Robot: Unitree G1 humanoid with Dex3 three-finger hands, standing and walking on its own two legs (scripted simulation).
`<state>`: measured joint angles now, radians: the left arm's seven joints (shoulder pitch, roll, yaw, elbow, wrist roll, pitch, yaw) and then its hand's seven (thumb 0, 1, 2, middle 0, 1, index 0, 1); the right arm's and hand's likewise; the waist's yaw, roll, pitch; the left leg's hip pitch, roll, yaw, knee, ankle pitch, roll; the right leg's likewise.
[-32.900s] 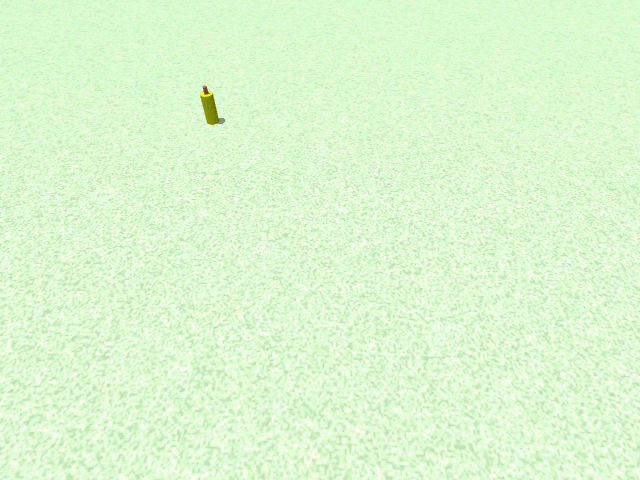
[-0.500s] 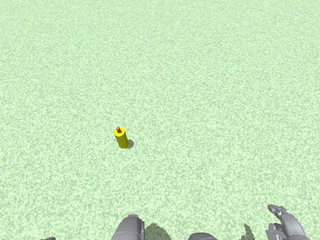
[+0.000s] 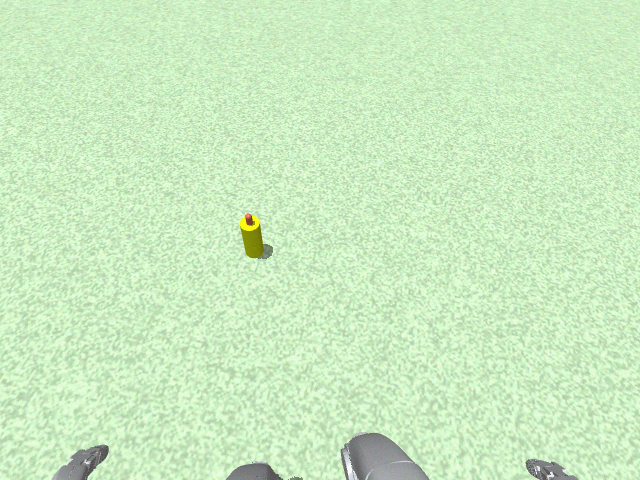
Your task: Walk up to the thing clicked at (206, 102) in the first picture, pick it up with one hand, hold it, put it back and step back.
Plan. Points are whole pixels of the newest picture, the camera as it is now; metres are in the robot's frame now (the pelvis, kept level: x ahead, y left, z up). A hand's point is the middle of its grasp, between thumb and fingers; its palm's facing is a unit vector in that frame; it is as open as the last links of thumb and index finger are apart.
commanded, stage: step back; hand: left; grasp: from the side
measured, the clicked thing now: (251, 233) +0.93 +0.21 -0.65
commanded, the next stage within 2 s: stand in 1.28 s
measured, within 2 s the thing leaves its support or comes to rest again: neither
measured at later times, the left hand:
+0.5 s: hand out of the picture -0.05 +0.27 -0.14, palm faces +0.02 -0.91 -0.41, open 7.4 cm
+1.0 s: hand out of the picture +0.01 +0.25 -0.15, palm faces +0.05 -0.93 -0.37, open 7.4 cm
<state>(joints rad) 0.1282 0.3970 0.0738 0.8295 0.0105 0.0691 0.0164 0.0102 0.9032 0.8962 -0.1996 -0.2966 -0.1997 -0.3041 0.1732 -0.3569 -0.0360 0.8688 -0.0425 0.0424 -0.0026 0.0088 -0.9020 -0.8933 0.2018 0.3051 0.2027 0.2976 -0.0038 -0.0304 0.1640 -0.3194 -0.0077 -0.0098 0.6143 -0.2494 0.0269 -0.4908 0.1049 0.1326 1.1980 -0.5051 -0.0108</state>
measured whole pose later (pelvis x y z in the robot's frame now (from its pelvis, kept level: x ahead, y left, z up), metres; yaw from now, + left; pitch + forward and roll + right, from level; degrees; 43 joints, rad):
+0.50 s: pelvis -0.10 -0.01 +0.00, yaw +1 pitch -3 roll +2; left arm 0.23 0.39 0.07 0.94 0.04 0.00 -0.01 0.01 0.90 0.90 -0.20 -0.30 -0.20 -0.30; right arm 0.25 -0.37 -0.07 1.00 -0.04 0.01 0.02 0.01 -0.91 -0.89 0.20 0.30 0.20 0.30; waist 0.03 -0.02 0.09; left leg -0.24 -0.05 -0.02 0.56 -0.27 0.00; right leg -0.26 -0.06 0.00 0.69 -0.41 -0.01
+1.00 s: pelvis -0.06 -0.02 +0.00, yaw +2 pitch -3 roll +1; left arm 0.16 0.36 0.04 0.98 0.01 -0.02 -0.01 0.01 0.90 0.90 -0.20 -0.30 -0.20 -0.30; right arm 0.18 -0.37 -0.06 1.02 -0.03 -0.01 0.00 0.01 -0.91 -0.89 0.20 0.30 0.20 0.30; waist 0.02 -0.01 0.10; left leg -0.29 0.01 0.00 0.58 -0.22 -0.01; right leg -0.23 -0.05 -0.04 0.65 -0.36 0.00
